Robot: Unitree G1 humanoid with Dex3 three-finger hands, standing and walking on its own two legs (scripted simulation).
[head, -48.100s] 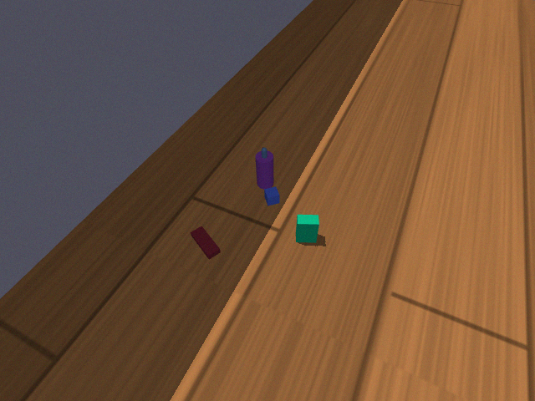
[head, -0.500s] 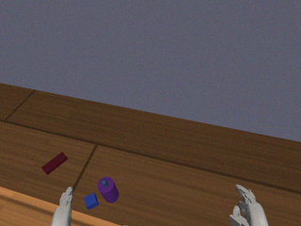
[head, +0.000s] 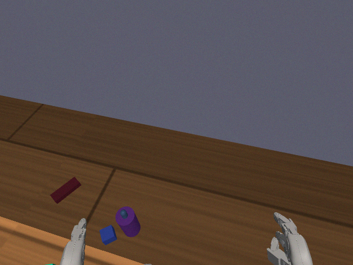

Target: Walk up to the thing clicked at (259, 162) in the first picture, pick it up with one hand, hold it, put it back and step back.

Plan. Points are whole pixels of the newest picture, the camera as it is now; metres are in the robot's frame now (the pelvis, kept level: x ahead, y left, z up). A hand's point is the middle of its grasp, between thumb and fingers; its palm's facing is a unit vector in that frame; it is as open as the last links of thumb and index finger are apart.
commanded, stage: home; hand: left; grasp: from the side
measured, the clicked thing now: (127, 220) +0.43 +0.26 -0.60
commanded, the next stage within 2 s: stand in 0.50 s
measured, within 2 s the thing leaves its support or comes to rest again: neither
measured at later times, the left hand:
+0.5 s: hand (102, 258) +0.17 +0.18 -0.06, palm faces +0.11 -0.96 -0.28, open 17.6 cm
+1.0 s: hand (100, 261) +0.17 +0.19 -0.07, palm faces +0.03 -0.95 -0.32, open 10.6 cm
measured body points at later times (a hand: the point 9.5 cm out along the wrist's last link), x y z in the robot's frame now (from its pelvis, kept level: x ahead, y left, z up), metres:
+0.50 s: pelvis +0.00 +0.00 +0.00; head +0.02 +0.01 +0.45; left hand +0.16 +0.23 -0.04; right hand +0.17 -0.24 -0.07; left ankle +0.02 +0.14 -0.69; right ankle +0.00 -0.13 -0.69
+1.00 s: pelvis +0.00 +0.00 +0.00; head +0.02 +0.01 +0.45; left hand +0.16 +0.24 -0.05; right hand +0.16 -0.24 -0.08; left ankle +0.02 +0.14 -0.69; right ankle +0.00 -0.13 -0.69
